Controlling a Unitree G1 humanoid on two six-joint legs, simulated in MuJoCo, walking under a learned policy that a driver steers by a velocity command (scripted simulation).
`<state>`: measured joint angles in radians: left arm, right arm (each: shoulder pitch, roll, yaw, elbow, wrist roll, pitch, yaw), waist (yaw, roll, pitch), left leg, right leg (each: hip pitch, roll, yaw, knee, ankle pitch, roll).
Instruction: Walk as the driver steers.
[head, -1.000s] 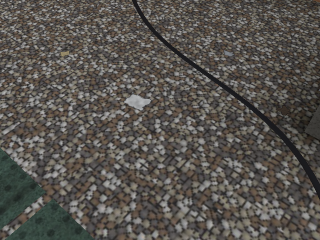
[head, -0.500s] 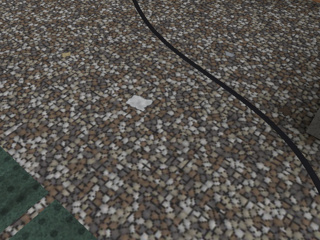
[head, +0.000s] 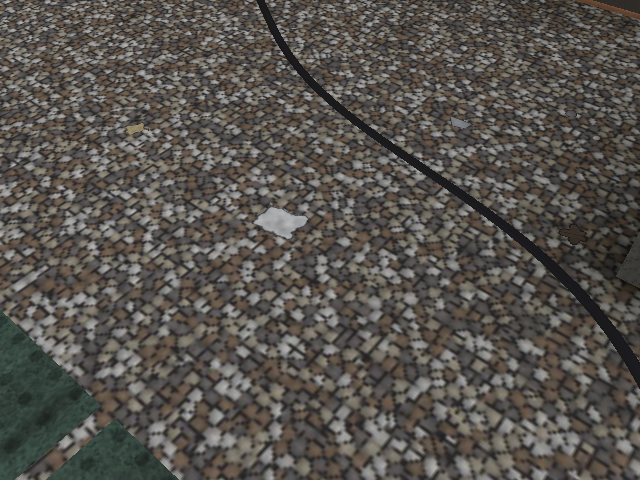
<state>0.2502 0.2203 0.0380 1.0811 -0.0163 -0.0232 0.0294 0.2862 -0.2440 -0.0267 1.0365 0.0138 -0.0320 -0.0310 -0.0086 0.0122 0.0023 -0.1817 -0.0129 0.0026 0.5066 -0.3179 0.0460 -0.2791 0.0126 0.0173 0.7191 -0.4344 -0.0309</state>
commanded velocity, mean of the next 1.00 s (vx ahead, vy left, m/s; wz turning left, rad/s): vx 0.44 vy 0.00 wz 0.00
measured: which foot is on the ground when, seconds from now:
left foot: down 0.00-0.12, up 0.14-0.58, down 0.60-1.00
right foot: down 0.00-0.60, up 0.62-1.00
